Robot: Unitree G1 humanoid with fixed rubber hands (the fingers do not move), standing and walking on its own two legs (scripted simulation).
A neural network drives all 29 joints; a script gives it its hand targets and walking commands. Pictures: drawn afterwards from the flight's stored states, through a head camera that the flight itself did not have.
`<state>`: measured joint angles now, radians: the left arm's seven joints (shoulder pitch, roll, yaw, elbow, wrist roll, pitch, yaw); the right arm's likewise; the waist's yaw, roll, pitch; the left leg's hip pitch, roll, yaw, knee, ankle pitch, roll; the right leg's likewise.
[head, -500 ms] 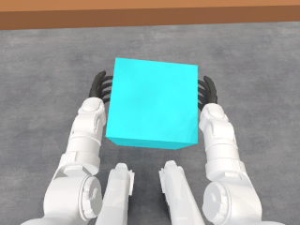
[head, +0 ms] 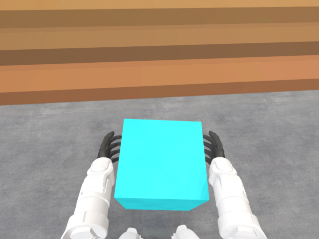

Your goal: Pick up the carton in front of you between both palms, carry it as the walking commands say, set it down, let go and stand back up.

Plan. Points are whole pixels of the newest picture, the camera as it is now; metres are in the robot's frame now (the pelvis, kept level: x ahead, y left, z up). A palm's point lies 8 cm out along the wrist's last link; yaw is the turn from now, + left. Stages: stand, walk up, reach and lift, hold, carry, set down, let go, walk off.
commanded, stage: reach and lift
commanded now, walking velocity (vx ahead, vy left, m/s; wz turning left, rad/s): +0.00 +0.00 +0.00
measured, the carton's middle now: (160, 169) +0.33 -0.01 -0.11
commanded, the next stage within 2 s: hold in 1.38 s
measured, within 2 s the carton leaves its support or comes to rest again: neither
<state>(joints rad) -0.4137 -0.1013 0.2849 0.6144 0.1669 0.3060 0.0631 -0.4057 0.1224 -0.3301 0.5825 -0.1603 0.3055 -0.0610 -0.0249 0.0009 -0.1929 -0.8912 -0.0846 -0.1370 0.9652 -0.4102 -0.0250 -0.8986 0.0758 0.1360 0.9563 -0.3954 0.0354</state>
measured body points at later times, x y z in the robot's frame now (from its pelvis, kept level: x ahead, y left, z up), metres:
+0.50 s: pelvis +0.01 +0.00 +0.06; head -0.02 +0.00 +0.51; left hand +0.31 +0.15 +0.07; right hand +0.32 -0.16 +0.08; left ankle +0.03 +0.13 -0.68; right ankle +0.03 -0.13 -0.68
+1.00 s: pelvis +0.01 +0.00 +0.07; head -0.01 +0.00 +0.52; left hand +0.32 +0.15 +0.08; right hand +0.32 -0.16 +0.09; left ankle +0.03 +0.13 -0.68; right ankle +0.03 -0.13 -0.68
